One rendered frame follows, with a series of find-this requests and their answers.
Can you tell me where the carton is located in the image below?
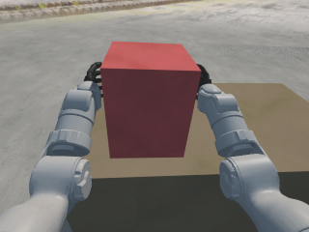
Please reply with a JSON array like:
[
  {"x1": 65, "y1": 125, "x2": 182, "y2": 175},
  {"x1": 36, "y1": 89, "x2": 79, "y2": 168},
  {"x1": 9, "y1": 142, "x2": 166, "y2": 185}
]
[{"x1": 99, "y1": 41, "x2": 202, "y2": 159}]

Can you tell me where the robot left upper arm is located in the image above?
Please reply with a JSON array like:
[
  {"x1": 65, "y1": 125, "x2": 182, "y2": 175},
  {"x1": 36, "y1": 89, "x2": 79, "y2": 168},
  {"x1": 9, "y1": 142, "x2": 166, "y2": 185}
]
[{"x1": 0, "y1": 156, "x2": 92, "y2": 232}]

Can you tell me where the robot right upper arm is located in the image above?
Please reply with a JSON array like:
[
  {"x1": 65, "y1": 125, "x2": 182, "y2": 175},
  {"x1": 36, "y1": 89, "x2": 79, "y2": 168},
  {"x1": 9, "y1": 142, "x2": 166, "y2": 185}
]
[{"x1": 219, "y1": 153, "x2": 309, "y2": 232}]

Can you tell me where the right robot hand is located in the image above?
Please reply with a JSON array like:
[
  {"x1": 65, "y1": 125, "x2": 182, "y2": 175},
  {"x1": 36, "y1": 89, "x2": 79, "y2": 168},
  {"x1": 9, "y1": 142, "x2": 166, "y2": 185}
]
[{"x1": 196, "y1": 64, "x2": 211, "y2": 100}]

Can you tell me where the right robot forearm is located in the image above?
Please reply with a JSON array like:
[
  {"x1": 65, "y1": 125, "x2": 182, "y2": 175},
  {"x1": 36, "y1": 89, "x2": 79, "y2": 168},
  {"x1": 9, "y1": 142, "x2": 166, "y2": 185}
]
[{"x1": 197, "y1": 83, "x2": 280, "y2": 187}]

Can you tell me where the pedestal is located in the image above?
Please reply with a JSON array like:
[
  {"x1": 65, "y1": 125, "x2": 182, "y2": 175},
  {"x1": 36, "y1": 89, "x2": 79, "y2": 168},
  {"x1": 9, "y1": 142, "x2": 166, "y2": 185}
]
[{"x1": 67, "y1": 82, "x2": 309, "y2": 232}]

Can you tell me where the left robot hand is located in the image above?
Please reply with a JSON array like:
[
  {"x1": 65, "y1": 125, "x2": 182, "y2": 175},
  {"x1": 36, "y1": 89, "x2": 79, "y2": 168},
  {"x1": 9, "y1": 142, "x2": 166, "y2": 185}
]
[{"x1": 84, "y1": 62, "x2": 103, "y2": 98}]

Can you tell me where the left robot forearm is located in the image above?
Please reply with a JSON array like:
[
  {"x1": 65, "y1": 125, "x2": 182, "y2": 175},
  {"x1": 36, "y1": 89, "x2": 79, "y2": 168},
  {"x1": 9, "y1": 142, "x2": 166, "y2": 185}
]
[{"x1": 29, "y1": 80, "x2": 101, "y2": 195}]

